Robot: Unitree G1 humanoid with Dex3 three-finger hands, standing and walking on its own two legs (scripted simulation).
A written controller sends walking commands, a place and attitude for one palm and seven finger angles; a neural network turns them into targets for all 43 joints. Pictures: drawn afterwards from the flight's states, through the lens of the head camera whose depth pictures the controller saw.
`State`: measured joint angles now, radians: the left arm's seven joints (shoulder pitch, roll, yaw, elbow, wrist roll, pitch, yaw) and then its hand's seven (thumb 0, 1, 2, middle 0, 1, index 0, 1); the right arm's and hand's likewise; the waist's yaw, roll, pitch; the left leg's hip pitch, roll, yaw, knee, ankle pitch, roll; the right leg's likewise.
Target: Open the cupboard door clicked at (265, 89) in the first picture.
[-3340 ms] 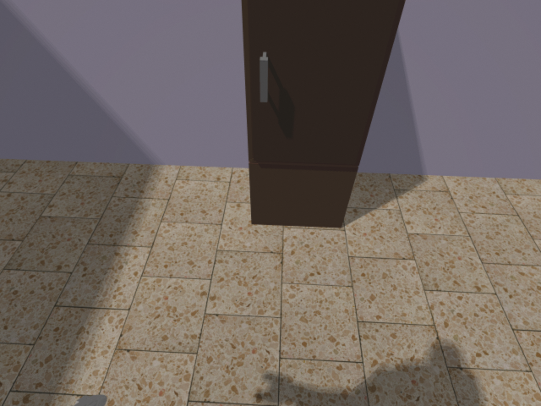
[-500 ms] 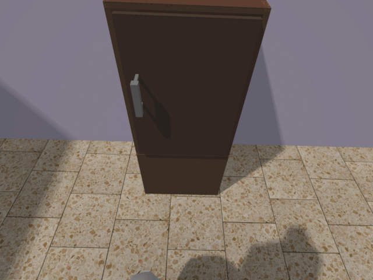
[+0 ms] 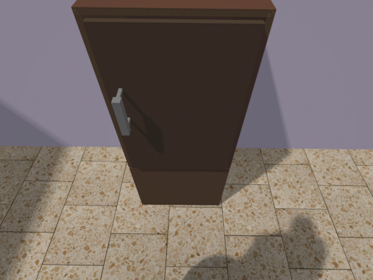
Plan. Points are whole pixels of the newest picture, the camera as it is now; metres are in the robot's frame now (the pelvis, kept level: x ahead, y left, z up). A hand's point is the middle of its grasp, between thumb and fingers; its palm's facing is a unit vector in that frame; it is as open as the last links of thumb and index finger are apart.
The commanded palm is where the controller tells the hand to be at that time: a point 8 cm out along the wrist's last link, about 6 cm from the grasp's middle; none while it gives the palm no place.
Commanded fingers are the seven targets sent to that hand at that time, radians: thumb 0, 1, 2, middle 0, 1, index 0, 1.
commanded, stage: come to a stop and stand still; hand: left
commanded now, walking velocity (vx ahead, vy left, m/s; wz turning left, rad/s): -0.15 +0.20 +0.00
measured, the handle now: (123, 112) +0.53 +0.22 +0.01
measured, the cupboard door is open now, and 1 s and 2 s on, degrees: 0 0 0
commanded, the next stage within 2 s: look again from close up in 0.64 s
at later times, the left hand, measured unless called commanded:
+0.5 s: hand out of the picture -0.03 +0.24 -0.17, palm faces +0.09 -0.98 -0.18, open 7.4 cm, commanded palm none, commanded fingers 0.00 0.90 0.90 -0.20 -0.30 -0.20 -0.30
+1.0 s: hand out of the picture -0.04 +0.20 -0.17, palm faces +0.01 -0.98 -0.22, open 7.3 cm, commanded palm none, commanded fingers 0.00 0.90 0.90 -0.20 -0.30 -0.20 -0.30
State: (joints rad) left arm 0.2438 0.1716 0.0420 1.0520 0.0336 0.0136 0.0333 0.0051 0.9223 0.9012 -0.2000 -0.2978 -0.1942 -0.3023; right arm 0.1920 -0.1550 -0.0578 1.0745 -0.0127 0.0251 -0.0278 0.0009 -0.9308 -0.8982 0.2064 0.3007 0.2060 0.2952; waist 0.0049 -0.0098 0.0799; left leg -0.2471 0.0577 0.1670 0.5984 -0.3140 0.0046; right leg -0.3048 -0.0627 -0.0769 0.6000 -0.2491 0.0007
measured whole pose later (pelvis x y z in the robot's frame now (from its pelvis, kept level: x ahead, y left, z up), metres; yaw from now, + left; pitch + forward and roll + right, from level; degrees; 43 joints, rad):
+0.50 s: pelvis -0.05 +0.05 +0.01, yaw +2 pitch -1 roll -1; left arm 0.26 0.21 0.06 1.05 0.03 0.05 0.01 0.00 0.91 0.90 -0.20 -0.30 -0.19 -0.30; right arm 0.27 -0.14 -0.02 1.05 -0.03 0.01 -0.02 0.00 -0.92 -0.90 0.20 0.30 0.20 0.29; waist 0.01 -0.05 -0.01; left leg -0.18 0.02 0.05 0.45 -0.26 0.03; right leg -0.41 -0.02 -0.01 0.85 -0.34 0.02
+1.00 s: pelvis -0.06 +0.02 +0.01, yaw +1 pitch -1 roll +0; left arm 0.28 0.15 -0.01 1.10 0.02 -0.02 0.04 0.01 0.93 0.90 -0.20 -0.30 -0.20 -0.30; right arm 0.32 -0.14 0.00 1.09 -0.02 -0.01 -0.03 0.01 -0.91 -0.90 0.20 0.30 0.20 0.29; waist -0.03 0.03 0.01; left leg -0.21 0.04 0.05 0.55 -0.31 -0.01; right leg -0.21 0.00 -0.06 0.54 -0.30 -0.02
